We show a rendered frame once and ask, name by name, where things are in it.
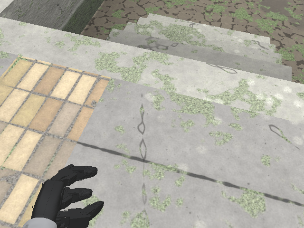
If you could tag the left robot forearm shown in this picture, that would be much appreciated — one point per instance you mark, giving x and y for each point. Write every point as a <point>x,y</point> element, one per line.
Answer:
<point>40,223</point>

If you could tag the robot left hand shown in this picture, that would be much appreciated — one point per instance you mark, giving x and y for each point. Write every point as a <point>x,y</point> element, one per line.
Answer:
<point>56,195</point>

